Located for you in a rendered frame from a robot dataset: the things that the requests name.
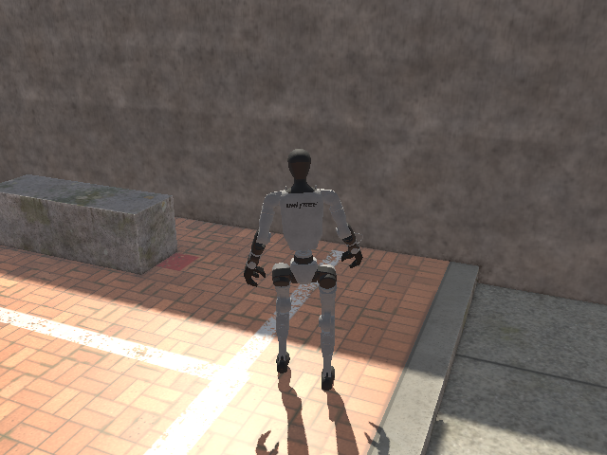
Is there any robot left upper arm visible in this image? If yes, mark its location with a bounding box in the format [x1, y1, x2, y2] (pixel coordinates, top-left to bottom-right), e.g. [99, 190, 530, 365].
[256, 191, 282, 245]

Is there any robot right thigh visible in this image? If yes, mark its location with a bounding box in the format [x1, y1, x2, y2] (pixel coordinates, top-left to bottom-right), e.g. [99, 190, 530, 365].
[317, 264, 337, 332]

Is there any robot right forearm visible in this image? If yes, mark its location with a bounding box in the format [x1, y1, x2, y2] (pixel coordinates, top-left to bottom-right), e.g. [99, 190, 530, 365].
[342, 223, 360, 254]

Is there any robot right upper arm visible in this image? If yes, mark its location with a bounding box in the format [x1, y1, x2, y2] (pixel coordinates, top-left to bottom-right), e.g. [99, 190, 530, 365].
[320, 189, 352, 239]

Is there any robot left forearm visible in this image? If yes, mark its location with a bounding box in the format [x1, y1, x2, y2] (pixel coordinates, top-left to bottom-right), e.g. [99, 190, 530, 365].
[246, 229, 266, 269]

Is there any right robot hand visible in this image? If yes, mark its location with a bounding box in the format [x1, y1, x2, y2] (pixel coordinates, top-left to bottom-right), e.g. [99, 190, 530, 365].
[341, 250, 363, 268]

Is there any humanoid robot head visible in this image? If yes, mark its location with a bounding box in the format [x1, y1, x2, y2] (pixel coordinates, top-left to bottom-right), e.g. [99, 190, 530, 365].
[285, 149, 317, 193]

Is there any left robot hand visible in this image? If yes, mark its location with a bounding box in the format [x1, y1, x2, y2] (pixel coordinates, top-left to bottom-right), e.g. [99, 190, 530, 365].
[244, 264, 266, 287]

